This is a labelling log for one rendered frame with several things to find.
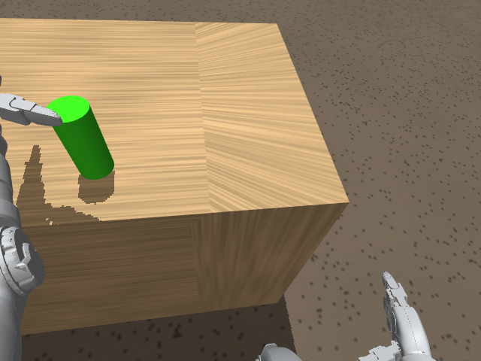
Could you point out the left robot arm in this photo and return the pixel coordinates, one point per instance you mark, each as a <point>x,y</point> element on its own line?
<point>21,266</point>

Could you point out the left robot hand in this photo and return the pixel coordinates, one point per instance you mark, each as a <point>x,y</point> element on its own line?
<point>16,109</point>

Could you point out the right robot hand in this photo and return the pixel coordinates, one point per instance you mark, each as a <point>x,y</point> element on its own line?
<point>408,334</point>

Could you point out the can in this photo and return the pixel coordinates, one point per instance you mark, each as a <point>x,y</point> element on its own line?
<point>82,137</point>

